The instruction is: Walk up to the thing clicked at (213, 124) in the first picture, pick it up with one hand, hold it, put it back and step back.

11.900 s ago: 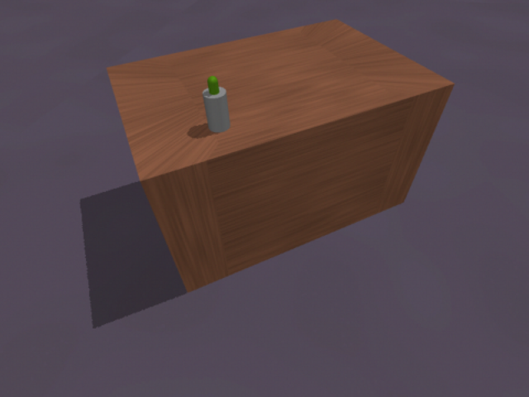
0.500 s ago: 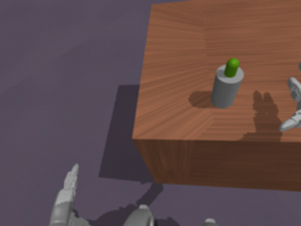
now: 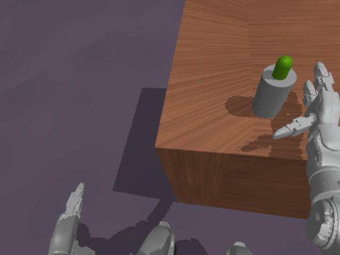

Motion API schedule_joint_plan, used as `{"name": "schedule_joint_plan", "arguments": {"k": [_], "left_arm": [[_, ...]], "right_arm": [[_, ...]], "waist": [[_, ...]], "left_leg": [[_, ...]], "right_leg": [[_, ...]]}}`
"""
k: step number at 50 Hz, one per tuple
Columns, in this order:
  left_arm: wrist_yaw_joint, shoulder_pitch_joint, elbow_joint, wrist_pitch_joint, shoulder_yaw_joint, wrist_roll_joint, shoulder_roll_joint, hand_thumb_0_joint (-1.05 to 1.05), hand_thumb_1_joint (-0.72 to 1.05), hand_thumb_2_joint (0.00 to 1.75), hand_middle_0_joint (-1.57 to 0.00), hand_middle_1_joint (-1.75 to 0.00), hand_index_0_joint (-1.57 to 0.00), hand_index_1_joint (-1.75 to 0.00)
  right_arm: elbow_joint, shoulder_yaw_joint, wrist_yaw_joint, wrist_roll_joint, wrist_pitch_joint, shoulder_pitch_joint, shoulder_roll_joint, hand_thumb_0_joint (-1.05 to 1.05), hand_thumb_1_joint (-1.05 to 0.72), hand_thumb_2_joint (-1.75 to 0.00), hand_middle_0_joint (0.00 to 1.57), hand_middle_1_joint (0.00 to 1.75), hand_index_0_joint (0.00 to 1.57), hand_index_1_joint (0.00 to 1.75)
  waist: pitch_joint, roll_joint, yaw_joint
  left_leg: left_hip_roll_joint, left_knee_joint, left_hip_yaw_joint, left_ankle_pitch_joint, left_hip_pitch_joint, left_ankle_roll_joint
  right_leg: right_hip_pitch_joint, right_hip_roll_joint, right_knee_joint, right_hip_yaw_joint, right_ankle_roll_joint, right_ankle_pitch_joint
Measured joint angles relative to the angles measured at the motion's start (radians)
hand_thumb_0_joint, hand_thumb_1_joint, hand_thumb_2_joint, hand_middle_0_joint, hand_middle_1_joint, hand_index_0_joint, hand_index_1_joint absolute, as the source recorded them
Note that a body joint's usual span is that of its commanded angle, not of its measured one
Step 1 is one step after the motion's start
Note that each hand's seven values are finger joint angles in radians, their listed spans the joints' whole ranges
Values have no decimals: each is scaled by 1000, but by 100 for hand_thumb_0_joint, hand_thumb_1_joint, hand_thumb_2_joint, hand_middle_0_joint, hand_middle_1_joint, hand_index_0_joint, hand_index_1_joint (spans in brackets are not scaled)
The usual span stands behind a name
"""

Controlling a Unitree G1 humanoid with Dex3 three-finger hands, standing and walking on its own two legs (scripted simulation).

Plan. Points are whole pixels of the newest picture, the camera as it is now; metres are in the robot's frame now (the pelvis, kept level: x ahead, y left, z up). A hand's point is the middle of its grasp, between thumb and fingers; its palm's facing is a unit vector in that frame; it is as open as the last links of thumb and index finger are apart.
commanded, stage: close in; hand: right
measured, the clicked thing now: (274, 86) +0.53 -0.14 +0.05
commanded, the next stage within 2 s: rest palm in 0.08 s
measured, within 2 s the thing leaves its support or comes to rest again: leaves its support in 0.82 s
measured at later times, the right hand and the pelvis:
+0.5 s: hand (274, 102) +0.49 -0.14 +0.04, palm faces +0.10 +0.99 +0.01, open 16.2 cm; pelvis +0.00 +0.01 +0.00, yaw +0 degrees
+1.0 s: hand (283, 99) +0.48 -0.15 +0.06, palm faces +0.12 +0.99 +0.02, open 9.9 cm; pelvis +0.00 +0.00 +0.00, yaw +0 degrees
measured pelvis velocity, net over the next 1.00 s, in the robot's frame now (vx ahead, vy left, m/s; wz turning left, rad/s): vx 0.00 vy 0.00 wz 0.00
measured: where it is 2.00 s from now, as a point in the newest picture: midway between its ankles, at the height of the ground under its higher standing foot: outside the picture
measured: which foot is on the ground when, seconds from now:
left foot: down 0.00-1.00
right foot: down 0.00-1.00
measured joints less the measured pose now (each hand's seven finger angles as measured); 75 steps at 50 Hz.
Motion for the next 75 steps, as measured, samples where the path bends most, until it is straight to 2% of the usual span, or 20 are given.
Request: {"name": "schedule_joint_plan", "arguments": {"k": [7,13,17,21,26,29,32,39,44,47,50,56,65,72,75], "left_arm": [[-4,10,-42,-8,20,-4,4,-1,-52,3,-6,-5,-7,-4],[-4,33,-33,-9,6,6,-6,-1,-53,4,-6,-5,-6,-4],[-7,16,-16,5,4,12,-12,-1,-54,5,-6,-5,-6,-5],[-9,3,-28,17,6,9,-8,-1,-54,6,-6,-5,-6,-6],[-10,9,-54,23,16,2,8,-1,-54,6,-6,-5,-6,-5],[-7,15,-57,16,17,2,8,-1,-53,5,-6,-5,-6,-5],[-9,15,-66,12,7,6,2,-1,-53,5,-6,-5,-5,-5],[-23,41,-65,12,-8,7,-18,-1,-53,5,-5,-5,-5,-5],[-26,39,-23,24,1,-2,-16,-1,-53,5,-6,-5,-6,-5],[-26,17,-7,34,10,-7,-8,-1,-53,5,-6,-5,-6,-5],[-26,7,-30,41,11,-9,-7,-1,-53,5,-6,-5,-6,-4],[-28,28,-35,31,8,-12,-15,-1,-52,4,-5,-5,-6,-4],[-18,1,-19,33,17,-10,-9,-1,-52,4,-5,-5,-6,-4],[-12,21,1,24,-7,-13,-21,-1,-52,4,-6,-5,-6,-4],[-6,10,20,21,-4,-15,-18,-1,-52,5,-6,-5,-6,-4]], "right_arm": [[-72,30,-33,-5,-2,26,50,-1,60,-1,5,4,5,4],[-113,64,-77,-17,-2,33,78,-2,59,-2,5,4,5,4],[-121,70,-102,-29,3,20,86,-2,57,-2,10,7,9,6],[-94,66,-115,-34,2,-6,87,-2,57,-3,21,12,21,12],[-54,33,-120,-34,7,-26,70,-1,56,-5,39,22,40,22],[-27,38,-122,-30,-2,-49,58,-1,55,-7,50,28,51,28],[-35,37,-122,-41,-4,-58,47,-1,53,-11,58,35,60,35],[-114,64,-121,-32,19,-6,64,-1,44,-23,71,48,80,52],[-126,73,-126,-16,21,21,91,-1,33,-37,80,60,95,67],[-115,73,-127,-16,17,21,98,-2,33,-43,77,64,102,76],[-130,62,-128,-20,20,25,98,-3,38,-48,76,69,100,81],[-151,76,-120,-26,40,28,93,-4,45,-60,75,79,98,93],[-105,65,-118,-36,50,-28,64,-3,56,-72,75,92,98,104],[-121,78,-109,-37,92,1,82,-5,61,-82,73,101,95,112],[-121,85,-116,-36,107,9,89,-5,61,-84,71,104,94,114]], "waist": [[23,26,-15],[22,35,-13],[22,21,-10],[28,8,-8],[34,8,-3],[32,15,-1],[29,25,0],[5,17,-10],[-14,0,-24],[-13,1,-28],[-3,11,-27],[6,23,-25],[21,12,-18],[18,6,-23],[24,1,-26]], "left_leg": [[3,16,0,-2,-13,4],[4,19,7,-6,-13,9],[1,26,3,-7,-21,9],[2,29,-3,-7,-21,8],[1,23,-6,-6,-10,8],[3,25,-1,-7,-18,10],[2,31,0,-8,-33,11],[4,23,0,-14,-19,7],[7,10,-4,-18,10,2],[8,13,-9,-19,13,0],[8,15,-14,-17,18,-1],[10,1,-8,-8,29,3],[6,10,-11,2,3,2],[7,-16,-12,10,35,1],[5,-30,-14,15,57,0]], "right_leg": [[-9,3,6,1,4,4],[-10,4,6,9,11,4],[-16,1,13,6,11,1],[-11,2,11,0,9,2],[4,2,0,-4,9,5],[-6,3,1,1,10,7],[-22,3,8,3,12,6],[-11,5,3,2,11,-2],[17,8,-8,-2,5,-7],[24,10,-8,-7,2,-7],[32,9,-10,-12,1,-5],[41,11,-25,-7,5,7],[14,9,-10,-8,3,12],[46,10,-37,-11,3,21],[68,8,-49,-13,1,24]]}}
